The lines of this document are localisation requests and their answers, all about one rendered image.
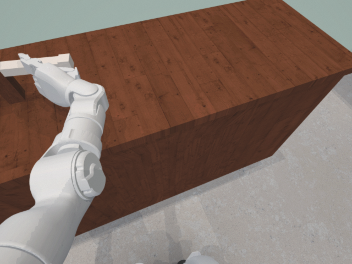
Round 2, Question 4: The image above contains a counter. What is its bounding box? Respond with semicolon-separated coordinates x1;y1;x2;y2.
0;0;352;236

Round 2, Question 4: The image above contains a robot left forearm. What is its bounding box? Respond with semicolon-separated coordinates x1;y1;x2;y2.
29;79;109;196

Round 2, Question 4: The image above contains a left robot upper arm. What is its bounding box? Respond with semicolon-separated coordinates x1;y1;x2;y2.
0;150;106;264

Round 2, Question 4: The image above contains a left robot hand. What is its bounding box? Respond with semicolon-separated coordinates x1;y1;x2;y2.
18;53;81;107

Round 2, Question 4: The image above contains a robot right shin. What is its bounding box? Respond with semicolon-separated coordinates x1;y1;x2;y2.
187;251;201;260

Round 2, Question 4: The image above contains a tap lever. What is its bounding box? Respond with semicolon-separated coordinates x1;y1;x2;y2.
0;53;74;77

